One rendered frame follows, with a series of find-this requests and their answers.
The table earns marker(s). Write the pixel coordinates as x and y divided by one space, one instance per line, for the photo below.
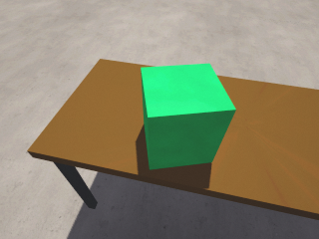
268 157

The carton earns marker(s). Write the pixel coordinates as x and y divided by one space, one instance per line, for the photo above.
187 112

